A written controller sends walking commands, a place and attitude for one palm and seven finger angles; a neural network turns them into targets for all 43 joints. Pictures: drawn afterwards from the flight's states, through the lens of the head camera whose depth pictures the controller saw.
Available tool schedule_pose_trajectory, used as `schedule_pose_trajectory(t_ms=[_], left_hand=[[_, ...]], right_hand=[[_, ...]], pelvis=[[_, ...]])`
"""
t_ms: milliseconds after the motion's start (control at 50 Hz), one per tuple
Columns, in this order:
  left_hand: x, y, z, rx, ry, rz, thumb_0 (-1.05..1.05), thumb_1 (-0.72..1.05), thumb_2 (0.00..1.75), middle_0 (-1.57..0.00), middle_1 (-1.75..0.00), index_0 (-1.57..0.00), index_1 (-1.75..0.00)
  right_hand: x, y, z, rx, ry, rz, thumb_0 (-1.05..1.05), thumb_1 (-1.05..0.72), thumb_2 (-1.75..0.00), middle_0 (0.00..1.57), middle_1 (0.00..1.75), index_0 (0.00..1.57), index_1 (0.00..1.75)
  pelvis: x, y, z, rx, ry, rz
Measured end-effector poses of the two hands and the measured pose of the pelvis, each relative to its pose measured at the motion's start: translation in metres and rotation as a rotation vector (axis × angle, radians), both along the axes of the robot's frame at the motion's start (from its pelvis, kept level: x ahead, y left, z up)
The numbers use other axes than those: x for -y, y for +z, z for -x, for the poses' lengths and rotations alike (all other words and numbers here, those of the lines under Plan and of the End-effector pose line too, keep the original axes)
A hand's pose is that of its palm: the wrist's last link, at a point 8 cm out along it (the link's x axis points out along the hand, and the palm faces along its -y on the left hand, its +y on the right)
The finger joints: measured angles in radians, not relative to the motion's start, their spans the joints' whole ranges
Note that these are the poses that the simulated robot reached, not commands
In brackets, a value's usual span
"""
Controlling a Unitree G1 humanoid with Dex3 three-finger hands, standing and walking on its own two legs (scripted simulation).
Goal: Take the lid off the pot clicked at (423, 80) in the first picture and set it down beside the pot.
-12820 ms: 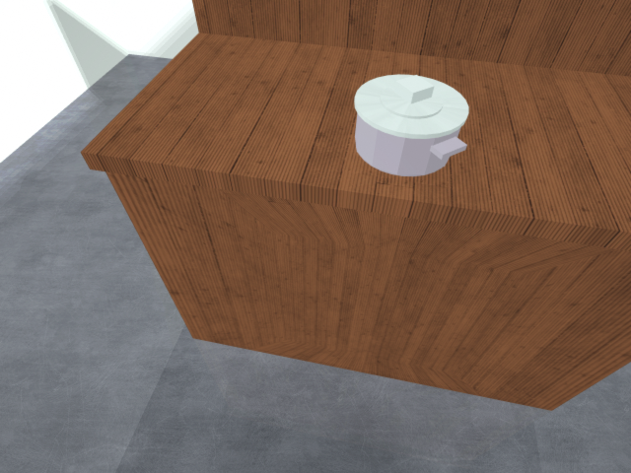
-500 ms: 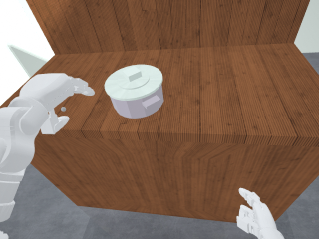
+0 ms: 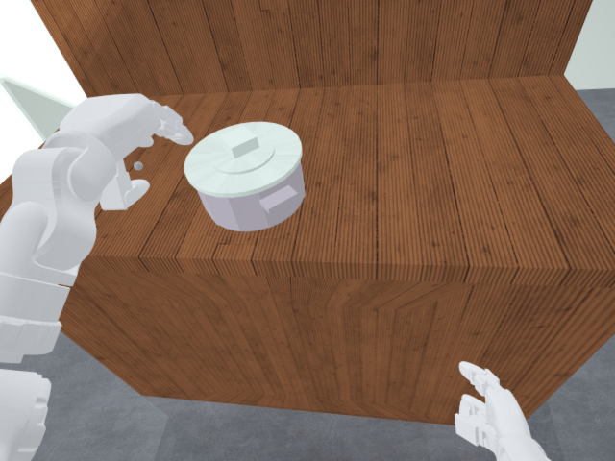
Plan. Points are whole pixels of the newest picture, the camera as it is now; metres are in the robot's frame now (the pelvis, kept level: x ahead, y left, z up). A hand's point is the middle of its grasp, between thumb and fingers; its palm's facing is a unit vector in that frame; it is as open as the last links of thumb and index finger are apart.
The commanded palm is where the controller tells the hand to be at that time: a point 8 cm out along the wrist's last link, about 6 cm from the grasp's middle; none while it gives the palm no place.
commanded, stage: move the open hand above the knob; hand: left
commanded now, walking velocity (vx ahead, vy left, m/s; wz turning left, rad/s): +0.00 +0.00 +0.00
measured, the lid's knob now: (239, 141) +0.53 +0.16 +0.16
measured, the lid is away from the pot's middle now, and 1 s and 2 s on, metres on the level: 0.00 0.00 0.00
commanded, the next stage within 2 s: lower the open fingers around the knob in 1.90 s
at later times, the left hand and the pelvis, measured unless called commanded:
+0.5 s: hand (194, 149) +0.43 +0.18 +0.21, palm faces -0.18 +0.00 -0.98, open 10.1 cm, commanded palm +0.40 +0.19 +0.29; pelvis +0.03 +0.00 +0.00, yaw +0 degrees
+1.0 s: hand (213, 123) +0.47 +0.16 +0.23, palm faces -0.21 -0.01 -0.98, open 10.1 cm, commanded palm +0.47 +0.16 +0.29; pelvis +0.03 +0.01 +0.00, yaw +0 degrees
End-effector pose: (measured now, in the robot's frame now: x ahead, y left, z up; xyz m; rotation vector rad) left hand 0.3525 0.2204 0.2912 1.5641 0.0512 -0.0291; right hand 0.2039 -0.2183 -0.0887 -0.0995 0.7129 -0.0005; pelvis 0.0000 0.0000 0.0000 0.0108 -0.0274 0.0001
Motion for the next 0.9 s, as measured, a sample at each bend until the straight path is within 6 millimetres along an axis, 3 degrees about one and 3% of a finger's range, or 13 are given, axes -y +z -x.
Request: schedule_pose_trajectory(t_ms=[160, 300, 460, 600, 760, 900], left_hand=[[0.034, -0.026, -0.02, -0.097, -0.087, -0.031, 0.0, -0.4, 1.7, -0.88, -0.08, -0.88, -0.08], [0.021, -0.002, -0.052, -0.058, 0.005, 0.022, 0.0, -0.39, 1.7, -0.88, -0.08, -0.88, -0.08], [0.038, -0.026, -0.064, -0.14, -0.05, -0.002, 0.0, -0.39, 1.7, -0.88, -0.08, -0.88, -0.08], [0.03, 0.0, -0.081, -0.076, 0.001, 0.041, 0.0, -0.39, 1.7, -0.88, -0.08, -0.88, -0.08], [0.056, -0.021, -0.083, -0.138, -0.066, 0.0, 0.0, -0.39, 1.7, -0.88, -0.08, -0.88, -0.08], [0.052, 0.003, -0.105, -0.107, 0.008, 0.034, 0.0, -0.39, 1.7, -0.88, -0.08, -0.88, -0.08]], right_hand=[[0.006, -0.008, 0.001, -0.045, -0.018, 0.003, 0.01, -0.9, -0.9, 0.2, 0.29, 0.2, 0.3], [0.014, -0.012, 0.004, -0.08, -0.048, 0.006, 0.01, -0.9, -0.9, 0.2, 0.29, 0.2, 0.3], [0.019, -0.012, 0.001, -0.107, -0.061, 0.021, 0.01, -0.9, -0.9, 0.2, 0.29, 0.2, 0.3], [0.017, -0.011, -0.001, -0.106, -0.069, 0.013, 0.01, -0.9, -0.9, 0.2, 0.29, 0.2, 0.3], [0.007, -0.013, -0.002, -0.124, -0.053, -0.002, 0.01, -0.9, -0.9, 0.2, 0.29, 0.2, 0.3], [0.005, -0.017, 0.014, -0.145, -0.074, -0.002, 0.01, -0.9, -0.9, 0.2, 0.29, 0.2, 0.3]], pelvis=[[-0.001, 0.0, -0.012, -0.008, -0.005, -0.005], [0.0, 0.001, -0.02, -0.03, -0.008, -0.007], [-0.003, 0.001, -0.028, -0.035, -0.007, -0.007], [-0.005, 0.001, -0.031, -0.049, -0.005, -0.006], [-0.008, 0.0, -0.029, -0.047, -0.001, -0.004], [-0.008, 0.001, -0.027, -0.058, 0.0, -0.004]])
